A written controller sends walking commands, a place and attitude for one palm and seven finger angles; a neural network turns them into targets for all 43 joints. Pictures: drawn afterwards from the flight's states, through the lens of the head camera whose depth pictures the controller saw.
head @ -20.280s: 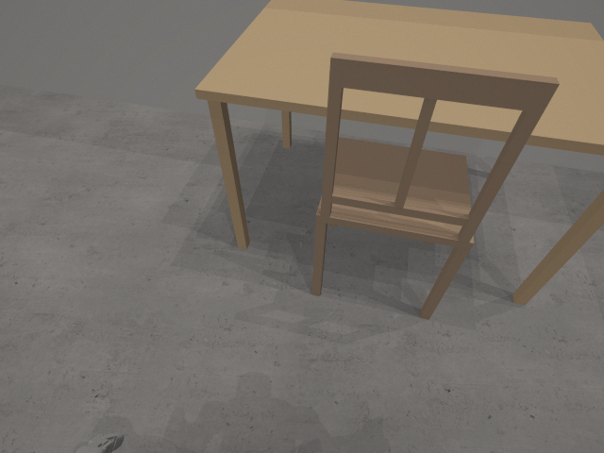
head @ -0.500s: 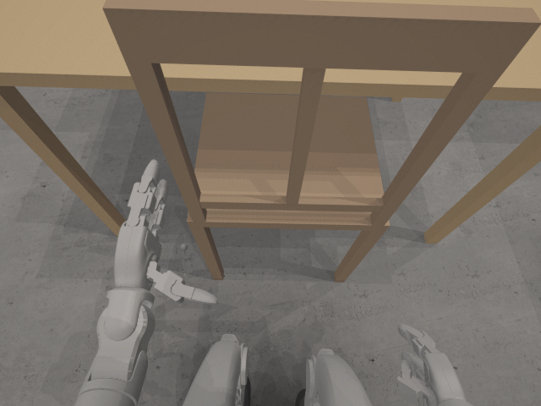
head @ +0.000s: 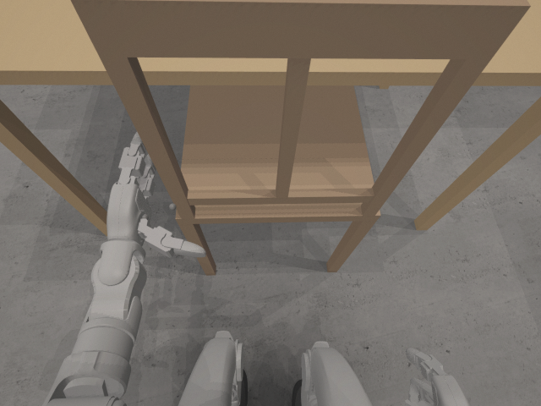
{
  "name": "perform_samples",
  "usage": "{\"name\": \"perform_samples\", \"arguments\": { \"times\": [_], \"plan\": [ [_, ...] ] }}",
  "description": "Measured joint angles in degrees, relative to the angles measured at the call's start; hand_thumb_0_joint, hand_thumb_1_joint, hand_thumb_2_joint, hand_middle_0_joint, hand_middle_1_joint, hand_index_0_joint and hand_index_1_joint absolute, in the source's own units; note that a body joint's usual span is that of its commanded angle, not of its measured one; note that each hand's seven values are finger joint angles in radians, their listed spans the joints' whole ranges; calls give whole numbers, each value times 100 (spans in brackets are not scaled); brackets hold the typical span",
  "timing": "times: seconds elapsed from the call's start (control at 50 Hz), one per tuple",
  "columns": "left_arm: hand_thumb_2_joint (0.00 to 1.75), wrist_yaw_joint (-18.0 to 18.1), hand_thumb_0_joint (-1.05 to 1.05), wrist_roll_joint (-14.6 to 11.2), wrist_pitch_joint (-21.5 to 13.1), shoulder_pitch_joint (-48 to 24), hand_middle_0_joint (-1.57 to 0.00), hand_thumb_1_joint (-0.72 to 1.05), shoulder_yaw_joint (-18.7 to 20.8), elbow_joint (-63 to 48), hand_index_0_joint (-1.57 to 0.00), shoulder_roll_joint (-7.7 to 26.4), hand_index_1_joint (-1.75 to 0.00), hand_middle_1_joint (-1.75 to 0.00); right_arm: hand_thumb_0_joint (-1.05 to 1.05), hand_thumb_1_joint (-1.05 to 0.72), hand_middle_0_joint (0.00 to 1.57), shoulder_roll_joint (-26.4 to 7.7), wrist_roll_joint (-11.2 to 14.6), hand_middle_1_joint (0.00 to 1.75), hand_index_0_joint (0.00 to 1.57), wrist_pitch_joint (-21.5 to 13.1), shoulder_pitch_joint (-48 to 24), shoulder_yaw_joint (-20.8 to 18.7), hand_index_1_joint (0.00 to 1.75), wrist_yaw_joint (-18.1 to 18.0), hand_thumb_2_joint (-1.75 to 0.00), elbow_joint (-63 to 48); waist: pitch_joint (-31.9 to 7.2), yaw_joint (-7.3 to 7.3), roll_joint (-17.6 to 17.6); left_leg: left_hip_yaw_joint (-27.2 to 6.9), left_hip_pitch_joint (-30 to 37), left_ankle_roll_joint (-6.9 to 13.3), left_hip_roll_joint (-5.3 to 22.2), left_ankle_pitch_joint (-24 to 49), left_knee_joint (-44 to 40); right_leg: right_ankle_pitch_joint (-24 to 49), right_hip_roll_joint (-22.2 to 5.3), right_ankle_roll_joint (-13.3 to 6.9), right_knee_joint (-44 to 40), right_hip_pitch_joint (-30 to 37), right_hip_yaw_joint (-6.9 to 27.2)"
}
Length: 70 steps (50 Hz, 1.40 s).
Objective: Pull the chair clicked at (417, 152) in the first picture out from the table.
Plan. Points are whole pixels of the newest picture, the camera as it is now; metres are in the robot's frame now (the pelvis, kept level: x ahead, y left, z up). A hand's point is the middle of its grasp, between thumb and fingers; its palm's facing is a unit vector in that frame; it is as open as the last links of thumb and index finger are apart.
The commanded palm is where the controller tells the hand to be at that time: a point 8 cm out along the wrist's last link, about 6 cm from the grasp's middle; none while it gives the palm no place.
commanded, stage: push the fingers through the gap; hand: left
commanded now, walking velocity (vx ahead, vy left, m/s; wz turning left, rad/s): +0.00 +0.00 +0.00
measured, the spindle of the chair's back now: (288, 142) +0.49 -0.01 +0.05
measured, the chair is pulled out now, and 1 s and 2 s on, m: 0.00 0.00 0.00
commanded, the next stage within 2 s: hook a spindle and tug to test in 0.94 s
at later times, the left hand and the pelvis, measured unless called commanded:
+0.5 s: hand (176, 179) +0.43 +0.15 +0.02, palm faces +0.05 -1.00 -0.05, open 16.9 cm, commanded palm +0.42 +0.19 +0.02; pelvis +0.00 +0.00 +0.00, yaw +0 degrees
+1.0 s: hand (176, 173) +0.44 +0.15 +0.02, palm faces +0.04 -1.00 -0.04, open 16.9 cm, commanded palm +0.42 +0.19 +0.02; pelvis +0.00 +0.00 +0.00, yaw -1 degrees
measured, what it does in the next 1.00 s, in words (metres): stands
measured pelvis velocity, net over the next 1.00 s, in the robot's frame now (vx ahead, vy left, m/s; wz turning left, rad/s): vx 0.00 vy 0.00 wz -0.01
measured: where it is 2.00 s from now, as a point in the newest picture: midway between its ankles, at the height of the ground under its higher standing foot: outside the picture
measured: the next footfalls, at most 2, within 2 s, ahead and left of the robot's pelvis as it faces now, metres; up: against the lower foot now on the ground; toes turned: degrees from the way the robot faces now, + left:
none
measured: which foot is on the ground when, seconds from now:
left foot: down 0.00-1.00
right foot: down 0.00-1.00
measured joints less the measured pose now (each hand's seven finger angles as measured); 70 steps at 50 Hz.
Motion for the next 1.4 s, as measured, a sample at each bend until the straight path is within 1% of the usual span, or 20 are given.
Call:
{"name": "perform_samples", "arguments": {
  "times": [0.08,0.18,0.3,0.44,0.6,0.68,0.78,0.86,0.94,1.02,1.1,1.16,1.22,1.32,1.4],
  "plan": [
    [30,26,-1,5,37,-26,-6,-50,3,22,-5,5,-8,-8,1,-91,20,-23,-10,29,20,13,48,-27,30,19,-90,-12,15,-8,31,26,34,12,2,23,-67,32,1,18,-64,23,29],
    [30,97,-1,42,-134,-243,-6,-50,79,273,-5,-15,-8,-8,0,-91,20,-10,-34,29,20,12,67,3,30,38,-90,71,-23,-6,16,46,37,23,1,38,-100,48,0,28,-86,15,50],
    [30,90,-1,139,-182,-746,-6,-50,184,788,-6,92,-8,-8,0,-91,20,11,-49,29,20,42,50,20,30,64,-90,93,-16,-78,19,9,-108,15,-2,26,2,29,-1,15,0,-109,10],
    [30,124,-1,175,-200,-1036,-6,-50,323,1098,-5,112,-8,-8,0,-91,20,2,-76,29,20,119,119,12,30,100,-90,119,-16,-101,44,26,-180,21,6,44,-4,53,5,23,-1,-191,29],
    [30,74,-1,249,-309,-1433,-6,-50,530,1495,-6,265,-8,-8,0,-91,20,-3,-109,29,20,194,215,21,30,131,-90,181,-34,-190,34,19,-269,15,31,38,31,59,31,11,22,-282,25],
    [30,14,-1,226,-286,-1433,-6,-50,590,1547,-6,311,-8,-8,0,-91,20,-13,-104,29,20,266,290,-2,30,171,-90,157,-50,-224,44,28,-257,13,47,36,6,71,48,10,-11,-275,37],
    [30,-10,-1,190,-289,-1255,-6,-50,629,1540,-6,288,-8,-8,0,-91,20,-24,-90,29,20,340,359,-7,30,192,-90,135,-59,-224,36,58,-185,22,60,42,-64,92,62,21,-79,-218,72],
    [30,34,-1,174,-388,-1178,-6,-50,608,1468,-6,253,-8,-8,0,-91,20,-18,-93,29,20,329,365,-16,30,186,-90,145,-34,-210,19,46,-158,21,53,43,-76,92,58,23,-98,-183,62],
    [30,39,-1,218,-487,-1276,-6,-50,555,1518,-6,255,-8,-8,0,-91,20,-14,-105,29,20,312,312,-13,30,176,-90,185,-23,-205,5,18,-181,20,42,41,-52,85,51,22,-88,-188,34],
    [30,11,-1,244,-450,-1344,-6,-50,519,1517,-6,250,-8,-8,0,-91,20,-10,-115,29,20,325,252,-29,30,180,-90,175,-41,-218,23,9,-199,22,36,35,-36,79,46,26,-84,-197,25],
    [30,39,-1,214,-368,-1305,-6,-50,502,1526,-6,216,-9,-8,0,-91,20,1,-98,29,20,358,234,-31,30,192,-90,118,-78,-210,30,40,-158,29,35,36,-74,84,44,36,-106,-172,58],
    [30,108,-1,186,-326,-1271,-7,-50,476,1503,-7,167,-13,-12,0,-91,20,10,-91,29,20,366,231,-28,30,208,-90,83,-78,-192,38,46,-124,32,31,42,-97,88,41,39,-124,-142,65],
    [30,167,-1,211,-365,-1236,-10,-50,479,1491,-9,144,-22,-21,0,-91,20,26,-100,29,20,381,217,-14,30,218,-90,72,-72,-179,24,56,-103,33,32,45,-110,90,42,39,-127,-128,76],
    [30,190,-1,244,-438,-1268,-17,-50,476,1521,-14,168,-42,-41,0,-91,20,40,-107,29,20,380,203,-4,30,225,-90,85,-60,-173,6,35,-137,25,26,40,-69,75,38,28,-86,-154,54],
    [30,137,-1,225,-455,-1306,-23,-49,501,1540,-20,211,-62,-61,0,-91,20,37,-101,29,20,388,198,-3,30,212,-90,107,-52,-177,-4,19,-168,21,28,29,-34,64,41,22,-59,-177,39]
  ]
}}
